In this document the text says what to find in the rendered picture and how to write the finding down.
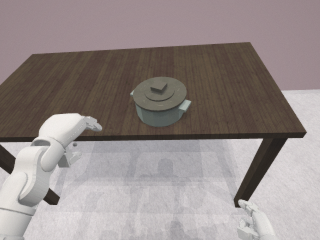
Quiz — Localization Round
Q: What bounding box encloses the robot right hand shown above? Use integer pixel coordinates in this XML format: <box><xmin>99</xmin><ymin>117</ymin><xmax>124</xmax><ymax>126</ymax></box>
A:
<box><xmin>237</xmin><ymin>199</ymin><xmax>277</xmax><ymax>240</ymax></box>

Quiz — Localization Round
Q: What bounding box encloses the lid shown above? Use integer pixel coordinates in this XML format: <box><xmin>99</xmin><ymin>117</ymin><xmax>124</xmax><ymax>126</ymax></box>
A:
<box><xmin>133</xmin><ymin>76</ymin><xmax>187</xmax><ymax>113</ymax></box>

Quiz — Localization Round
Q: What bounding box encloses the robot left hand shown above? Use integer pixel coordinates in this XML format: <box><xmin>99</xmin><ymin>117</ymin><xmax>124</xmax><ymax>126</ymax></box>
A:
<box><xmin>38</xmin><ymin>113</ymin><xmax>102</xmax><ymax>168</ymax></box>

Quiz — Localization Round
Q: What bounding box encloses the table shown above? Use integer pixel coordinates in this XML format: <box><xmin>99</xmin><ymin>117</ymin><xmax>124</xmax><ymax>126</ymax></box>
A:
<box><xmin>0</xmin><ymin>42</ymin><xmax>307</xmax><ymax>208</ymax></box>

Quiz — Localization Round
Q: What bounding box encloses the left robot forearm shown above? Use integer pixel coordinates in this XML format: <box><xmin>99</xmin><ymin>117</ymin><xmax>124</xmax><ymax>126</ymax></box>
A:
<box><xmin>0</xmin><ymin>136</ymin><xmax>65</xmax><ymax>240</ymax></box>

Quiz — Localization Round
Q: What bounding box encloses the knob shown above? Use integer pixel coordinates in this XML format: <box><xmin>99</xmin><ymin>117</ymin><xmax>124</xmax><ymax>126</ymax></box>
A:
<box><xmin>150</xmin><ymin>80</ymin><xmax>168</xmax><ymax>93</ymax></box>

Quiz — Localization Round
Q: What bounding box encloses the pot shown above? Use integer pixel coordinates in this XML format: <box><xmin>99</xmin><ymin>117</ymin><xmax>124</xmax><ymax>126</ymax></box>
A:
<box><xmin>130</xmin><ymin>90</ymin><xmax>192</xmax><ymax>127</ymax></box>

